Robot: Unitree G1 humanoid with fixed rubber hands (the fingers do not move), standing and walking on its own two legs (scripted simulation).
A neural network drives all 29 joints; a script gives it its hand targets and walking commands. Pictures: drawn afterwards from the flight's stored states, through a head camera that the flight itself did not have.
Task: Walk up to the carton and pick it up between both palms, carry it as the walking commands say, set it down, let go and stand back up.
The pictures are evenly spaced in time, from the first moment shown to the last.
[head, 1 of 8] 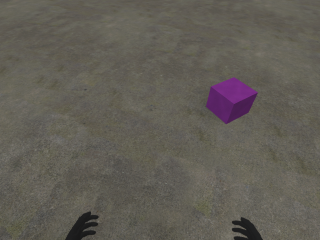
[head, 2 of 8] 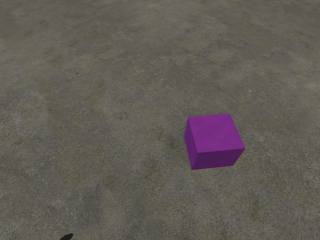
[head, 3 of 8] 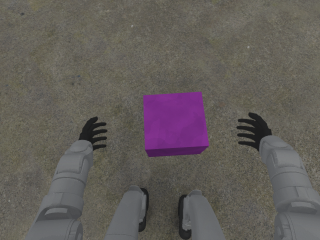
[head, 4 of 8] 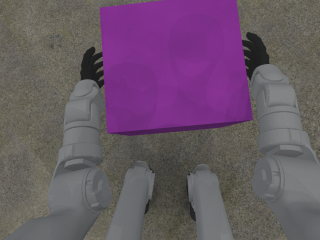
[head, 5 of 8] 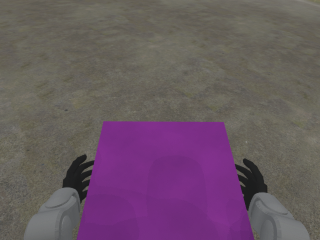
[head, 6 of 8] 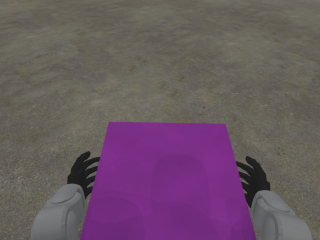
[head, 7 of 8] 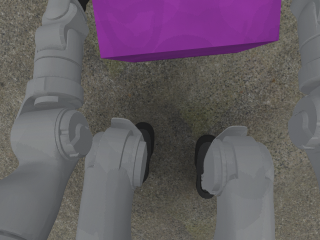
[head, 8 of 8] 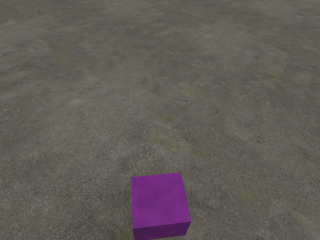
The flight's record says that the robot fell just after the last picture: no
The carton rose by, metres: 0.68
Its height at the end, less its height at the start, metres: +0.00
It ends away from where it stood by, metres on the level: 1.58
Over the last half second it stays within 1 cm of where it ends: yes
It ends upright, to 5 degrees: yes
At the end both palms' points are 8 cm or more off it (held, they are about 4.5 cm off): yes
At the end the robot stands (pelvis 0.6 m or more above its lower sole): yes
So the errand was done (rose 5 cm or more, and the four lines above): yes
